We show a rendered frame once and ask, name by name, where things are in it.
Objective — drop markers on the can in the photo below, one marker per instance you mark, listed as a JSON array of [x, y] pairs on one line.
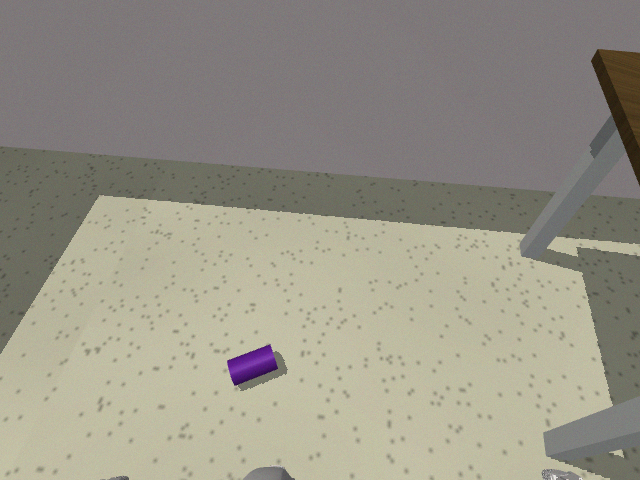
[[251, 365]]

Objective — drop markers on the table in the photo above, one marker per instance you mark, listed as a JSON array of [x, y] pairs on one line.
[[618, 72]]

